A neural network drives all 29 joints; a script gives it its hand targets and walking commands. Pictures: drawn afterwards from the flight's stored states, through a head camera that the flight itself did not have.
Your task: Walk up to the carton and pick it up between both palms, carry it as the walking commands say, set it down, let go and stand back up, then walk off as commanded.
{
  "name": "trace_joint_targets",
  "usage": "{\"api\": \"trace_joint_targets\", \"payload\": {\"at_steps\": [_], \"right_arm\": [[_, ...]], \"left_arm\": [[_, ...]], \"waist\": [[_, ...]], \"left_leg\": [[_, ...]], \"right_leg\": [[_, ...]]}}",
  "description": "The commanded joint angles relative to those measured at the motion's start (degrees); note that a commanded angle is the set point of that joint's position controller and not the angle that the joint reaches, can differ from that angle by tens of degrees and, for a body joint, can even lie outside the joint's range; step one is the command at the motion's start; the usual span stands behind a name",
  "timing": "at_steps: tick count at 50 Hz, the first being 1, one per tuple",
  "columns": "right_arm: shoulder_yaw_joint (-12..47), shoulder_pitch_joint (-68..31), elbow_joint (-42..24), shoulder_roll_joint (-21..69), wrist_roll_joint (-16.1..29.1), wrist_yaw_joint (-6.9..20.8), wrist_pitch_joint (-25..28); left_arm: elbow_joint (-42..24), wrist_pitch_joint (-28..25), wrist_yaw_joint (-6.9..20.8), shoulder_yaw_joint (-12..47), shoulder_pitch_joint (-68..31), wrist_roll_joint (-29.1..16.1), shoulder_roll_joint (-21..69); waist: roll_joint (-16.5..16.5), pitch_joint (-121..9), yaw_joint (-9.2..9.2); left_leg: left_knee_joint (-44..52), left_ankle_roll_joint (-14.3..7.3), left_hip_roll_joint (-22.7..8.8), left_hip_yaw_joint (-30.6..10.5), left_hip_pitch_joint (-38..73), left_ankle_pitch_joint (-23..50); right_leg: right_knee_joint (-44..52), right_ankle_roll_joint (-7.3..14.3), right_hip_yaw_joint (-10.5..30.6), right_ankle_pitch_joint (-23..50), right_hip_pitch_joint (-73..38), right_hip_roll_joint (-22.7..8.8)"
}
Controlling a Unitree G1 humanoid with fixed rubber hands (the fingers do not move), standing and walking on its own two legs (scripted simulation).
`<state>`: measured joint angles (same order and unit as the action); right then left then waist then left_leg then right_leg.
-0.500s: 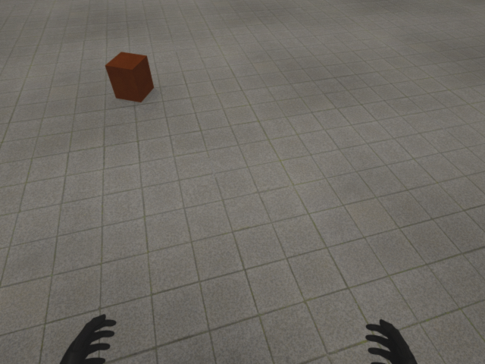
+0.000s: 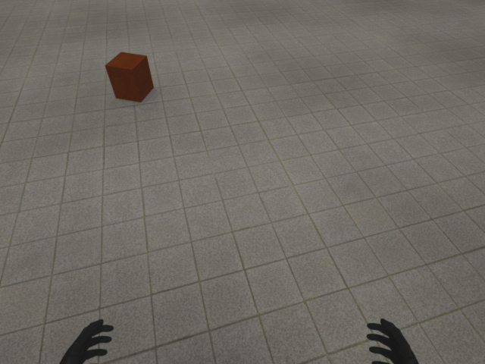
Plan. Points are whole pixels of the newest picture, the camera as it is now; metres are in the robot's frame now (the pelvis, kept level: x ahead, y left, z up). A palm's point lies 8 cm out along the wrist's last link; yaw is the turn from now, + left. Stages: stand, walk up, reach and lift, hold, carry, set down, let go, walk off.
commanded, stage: stand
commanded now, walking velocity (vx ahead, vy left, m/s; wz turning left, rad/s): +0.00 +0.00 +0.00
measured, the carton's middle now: (131, 77) +2.01 +0.83 -0.63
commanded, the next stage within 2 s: walk up in 1.42 s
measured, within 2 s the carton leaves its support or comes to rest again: neither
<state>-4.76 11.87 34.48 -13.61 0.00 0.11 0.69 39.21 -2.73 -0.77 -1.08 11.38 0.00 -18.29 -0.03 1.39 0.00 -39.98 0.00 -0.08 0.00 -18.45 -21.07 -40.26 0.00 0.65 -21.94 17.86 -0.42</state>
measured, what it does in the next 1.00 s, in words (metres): stands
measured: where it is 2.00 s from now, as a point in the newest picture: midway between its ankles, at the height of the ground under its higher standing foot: outside the picture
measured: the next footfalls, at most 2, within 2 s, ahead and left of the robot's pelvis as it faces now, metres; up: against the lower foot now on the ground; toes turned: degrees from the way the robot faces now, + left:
left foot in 1.96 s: +0.11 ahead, +0.19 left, +0.00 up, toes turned +10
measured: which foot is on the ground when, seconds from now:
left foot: down 0.00-1.00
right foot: down 0.00-1.00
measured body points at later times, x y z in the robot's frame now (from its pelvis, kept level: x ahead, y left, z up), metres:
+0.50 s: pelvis +0.00 +0.00 +0.00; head +0.01 +0.00 +0.45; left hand +0.14 +0.28 -0.09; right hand +0.16 -0.26 -0.08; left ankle +0.00 +0.12 -0.72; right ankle +0.00 -0.12 -0.72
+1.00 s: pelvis -0.01 +0.00 +0.00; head +0.00 +0.00 +0.45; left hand +0.13 +0.28 -0.09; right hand +0.15 -0.27 -0.08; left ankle +0.00 +0.12 -0.72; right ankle +0.00 -0.12 -0.72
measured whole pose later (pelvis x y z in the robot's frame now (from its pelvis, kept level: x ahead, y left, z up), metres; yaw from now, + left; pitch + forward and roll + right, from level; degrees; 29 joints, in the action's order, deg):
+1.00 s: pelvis -0.01 +0.00 +0.00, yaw +0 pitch -1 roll +0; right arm -4.9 11.7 34.5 -14.2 0.0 -0.2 0.7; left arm 42.2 -3.1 -0.2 -1.1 11.4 0.0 -18.8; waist -0.2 1.4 0.0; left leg -40.0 0.0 -0.1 0.0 -18.4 -20.5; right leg -40.3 0.0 0.7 -21.4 17.9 -0.4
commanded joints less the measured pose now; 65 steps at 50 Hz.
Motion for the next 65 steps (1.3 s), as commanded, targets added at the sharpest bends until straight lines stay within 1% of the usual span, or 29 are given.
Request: {"api": "trace_joint_targets", "payload": {"at_steps": [1, 4, 5, 8, 9, 14, 17, 19, 23, 25, 26, 28, 29, 30, 33, 35, 36, 38, 40, 42, 43, 44, 48, 50, 51, 54, 56, 57, 65], "right_arm": [[-2.4, -1.5, -0.1, -14.1, -1.9, -0.5, 2.2], [-2.4, -4.0, -0.6, -13.6, -1.4, -0.1, 2.4], [-1.6, -3.7, -0.3, -13.3, -1.6, 0.0, 2.0], [-2.3, -2.2, 0.7, -15.3, -1.9, -0.7, 2.1], [-2.7, -3.5, -0.1, -15.6, -1.2, -0.4, 2.4], [-2.8, -4.0, 0.6, -15.9, -1.4, -0.5, 2.6], [-2.2, -3.0, 1.3, -15.0, -1.4, -0.3, 2.8], [-2.9, -3.0, 0.6, -15.7, -0.9, -0.1, 2.9], [-2.2, -5.5, 0.4, -15.6, -1.5, -0.1, 2.4], [-2.8, -3.5, 0.9, -15.4, -1.8, -0.6, 2.6], [-2.4, -3.6, 0.7, -16.1, -1.5, -0.5, 2.6], [-1.9, -4.8, 1.0, -14.5, -1.1, -0.4, 2.6], [-3.0, -4.1, 1.0, -16.0, -1.3, -0.3, 2.5], [-2.4, -4.8, 1.5, -14.0, -0.9, -0.1, 2.4], [-3.2, -4.0, 0.7, -15.1, -0.6, -0.5, 2.6], [-3.2, -4.0, 1.0, -16.4, -0.7, -0.2, 2.4], [-2.8, -3.5, 0.9, -15.6, -1.2, -0.3, 2.7], [-2.6, -3.1, 1.4, -15.4, -0.9, -0.5, 2.9], [-3.0, -4.0, 1.6, -16.2, -0.5, -0.5, 2.2], [-2.6, -4.0, 1.2, -15.4, -1.4, -0.6, 2.6], [-2.9, -3.3, 0.7, -15.3, -0.8, -0.7, 2.7], [-2.3, -2.5, 1.8, -15.1, -1.1, -0.7, 2.6], [-2.3, -4.5, 1.9, -16.3, -1.8, -0.9, 2.4], [-1.8, -4.3, 0.8, -14.0, -1.4, -0.5, 2.8], [-1.9, -4.3, 0.7, -14.3, -0.7, -0.1, 3.0], [-1.8, -3.7, 1.9, -14.5, -1.4, 0.0, 3.5], [-1.8, -3.7, 1.5, -15.5, -1.3, 0.1, 2.9], [-1.9, -3.7, 2.0, -14.6, -1.2, -0.1, 2.7], [-1.9, -3.3, 2.4, -15.8, -1.1, -0.4, 2.9]], "left_arm": [[-2.4, -1.6, -0.4, -3.1, -3.4, 2.1, -12.1], [-2.8, -1.9, -0.1, -3.3, -3.5, 1.9, -12.0], [-2.4, -1.9, -0.1, -3.2, -4.0, 1.9, -13.9], [-2.5, -2.2, -0.3, -3.6, -3.7, 2.0, -12.7], [-2.7, -1.9, -0.2, -3.5, -4.8, 2.1, -12.0], [-1.9, -1.9, 0.3, -3.7, -3.8, 1.1, -12.9], [-0.9, -1.7, -0.2, -4.0, -1.9, 1.8, -13.5], [-2.1, -2.0, -0.2, -3.4, -5.4, 2.1, -12.1], [-0.8, -1.3, 0.2, -3.7, -4.1, 0.9, -13.5], [-1.4, -1.4, -0.2, -3.6, -3.1, 1.3, -12.0], [-2.1, -2.0, 0.0, -3.2, -4.7, 1.5, -12.4], [-1.2, -1.8, 0.3, -2.9, -4.8, 1.3, -12.2], [-0.9, -1.5, 0.5, -3.9, -3.3, 2.1, -13.8], [-0.6, -1.9, 0.4, -3.2, -3.9, 2.2, -12.8], [-1.0, -2.1, 0.2, -3.7, -6.6, 2.2, -12.9], [-1.2, -1.6, -0.2, -3.4, -6.6, 1.6, -12.6], [-0.7, -1.8, -0.2, -3.2, -5.3, 1.4, -11.9], [-0.6, -1.9, 0.1, -3.2, -5.7, 1.6, -12.7], [-0.2, -1.8, 0.3, -3.7, -3.3, 1.7, -11.9], [0.2, -1.7, 0.4, -3.1, -4.3, 1.2, -11.7], [-0.7, -2.3, 0.4, -3.2, -5.4, 2.0, -12.4], [0.0, -2.0, 0.4, -3.0, -3.5, 0.9, -12.3], [0.5, -1.2, 0.4, -3.9, -5.8, 1.5, -13.4], [0.4, -1.6, -0.1, -2.9, -5.8, 2.1, -11.6], [0.0, -1.8, 0.5, -3.2, -4.5, 1.3, -13.6], [1.2, -1.7, 0.4, -4.0, -4.9, 1.9, -13.4], [0.8, -1.7, 0.7, -3.6, -3.3, 1.0, -13.9], [0.2, -1.9, 0.7, -3.0, -4.0, 1.1, -12.2], [1.3, -1.6, 0.0, -3.4, -5.8, 1.7, -13.7]], "waist": [[-1.1, -2.9, -1.15], [2.9, -4.0, -0.19], [-1.9, -5.5, -0.79], [1.4, -4.7, -0.32], [-2.0, -4.0, -0.98], [3.3, -6.3, -0.34], [2.4, -7.1, -0.12], [-2.4, -3.3, -1.11], [2.6, -2.9, 1.28], [-0.9, -4.3, 0.49], [2.1, -6.4, -0.13], [-0.4, -2.5, 0.06], [1.7, -2.3, 0.05], [-1.8, -4.2, 0.50], [-2.8, -5.9, -1.32], [-1.1, -5.1, -1.18], [3.2, -7.5, -1.01], [-1.8, -6.3, -1.07], [-2.0, -7.5, 0.79], [3.5, -5.2, 0.26], [2.0, -6.0, -1.18], [0.2, -7.1, 0.66], [0.0, -2.6, 0.46], [-0.2, -2.5, -0.45], [3.4, -6.5, -0.39], [-0.3, -4.3, -1.32], [2.4, -1.1, 0.84], [-0.6, -1.5, 0.39], [0.9, -2.4, -1.06]], "left_leg": [[5.3, -4.5, -4.7, -5.3, 4.5, 13.6], [6.1, -5.3, -5.7, -5.5, 2.6, 11.1], [6.0, -4.9, -5.6, -5.0, 3.4, 11.6], [6.9, -4.3, -4.9, -5.4, 5.9, 13.4], [6.0, -3.8, -5.1, -5.5, 5.1, 14.7], [6.6, -5.0, -5.9, -5.2, 4.7, 17.1], [6.5, -4.5, -5.7, -5.1, 5.4, 16.9], [6.1, -4.1, -4.6, -5.2, 3.8, 13.8], [9.6, -5.2, -5.8, -6.1, 1.3, 12.6], [8.3, -5.6, -5.4, -6.7, 3.5, 13.5], [7.8, -4.9, -5.7, -5.4, 4.4, 14.8], [7.5, -4.8, -5.6, -6.5, 3.5, 12.7], [7.1, -4.6, -5.2, -5.5, 2.2, 11.2], [5.8, -4.3, -4.9, -4.7, 3.1, 13.5], [6.0, -4.1, -4.8, -4.0, 5.1, 14.1], [6.2, -4.7, -5.4, -5.6, 4.3, 16.8], [5.9, -4.3, -5.1, -4.7, 6.6, 19.6], [7.2, -4.7, -5.7, -6.1, 6.0, 16.7], [6.7, -4.5, -5.8, -5.3, 6.4, 19.5], [7.2, -4.5, -5.0, -4.6, 5.5, 20.0], [5.8, -4.1, -5.4, -3.9, 6.0, 19.8], [6.8, -5.0, -6.0, -6.7, 6.4, 19.0], [10.2, -4.9, -6.2, -6.2, 4.0, 13.0], [9.9, -4.2, -5.5, -6.5, 4.0, 11.9], [9.2, -4.2, -5.0, -5.3, 4.9, 11.9], [9.8, -4.8, -6.3, -6.8, 5.2, 11.7], [9.1, -5.3, -5.9, -7.3, 0.9, 11.2], [10.0, -4.8, -4.9, -6.7, 2.1, 11.7], [10.7, -4.7, -5.6, -6.8, 2.0, 8.4]], "right_leg": [[8.3, 4.7, 7.0, 14.2, 1.2, -5.0], [8.9, 4.7, 6.7, 14.1, -1.8, -5.6], [8.8, 5.1, 7.1, 14.0, -1.9, -6.0], [8.7, 5.4, 7.7, 14.6, 0.0, -6.5], [9.7, 4.5, 5.4, 14.4, 0.9, -4.9], [7.2, 4.1, 4.9, 18.3, -2.2, -4.9], [7.4, 4.7, 5.0, 19.1, -3.8, -4.9], [9.9, 5.5, 7.8, 16.6, -0.1, -6.1], [8.6, 4.3, 5.1, 15.0, -1.9, -5.1], [8.4, 4.5, 6.4, 15.4, -2.1, -4.9], [6.7, 4.5, 5.3, 15.9, -1.2, -5.2], [10.0, 4.5, 6.7, 13.4, 0.1, -5.0], [9.3, 4.1, 6.2, 13.5, -0.3, -4.7], [9.3, 5.2, 7.5, 16.2, -1.6, -6.2], [9.6, 4.9, 6.0, 19.2, -2.8, -5.5], [8.6, 4.5, 6.1, 20.1, -2.6, -5.9], [8.5, 4.9, 6.9, 20.8, -3.3, -5.9], [8.5, 4.5, 6.2, 19.2, -2.8, -4.9], [9.3, 4.7, 6.0, 19.6, -3.6, -5.2], [9.3, 4.5, 5.6, 22.8, -4.2, -5.9], [8.8, 5.0, 6.3, 22.9, -3.8, -5.7], [8.8, 4.6, 6.4, 20.7, -4.9, -5.6], [9.8, 3.4, 5.1, 12.2, -0.7, -4.6], [11.0, 4.6, 6.6, 13.3, -1.7, -5.0], [10.0, 4.1, 6.3, 14.7, -2.9, -4.9], [10.2, 3.9, 5.8, 15.0, -2.0, -4.8], [10.3, 4.3, 6.8, 15.0, -2.2, -4.4], [10.5, 4.6, 6.7, 14.6, -1.4, -4.9], [11.6, 4.6, 8.3, 11.9, -1.7, -5.0]]}}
